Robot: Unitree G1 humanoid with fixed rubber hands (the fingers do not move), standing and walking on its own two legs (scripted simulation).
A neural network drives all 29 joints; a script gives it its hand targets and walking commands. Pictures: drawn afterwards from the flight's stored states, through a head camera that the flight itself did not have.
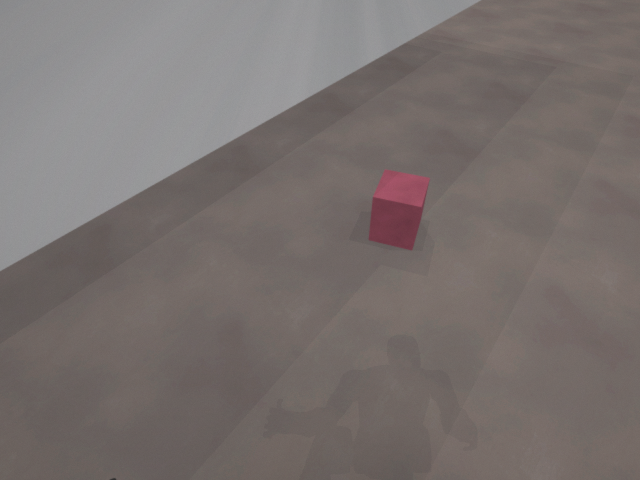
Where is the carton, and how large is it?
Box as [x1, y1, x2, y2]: [369, 169, 429, 249]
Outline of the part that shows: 385,169 373,195 369,239 412,249 420,220 429,178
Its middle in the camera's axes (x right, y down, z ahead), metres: +0.34 -0.14 +1.73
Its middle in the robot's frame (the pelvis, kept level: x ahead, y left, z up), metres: +1.36 -0.31 -0.65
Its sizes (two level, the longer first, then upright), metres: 0.210 0.200 0.250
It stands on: the floor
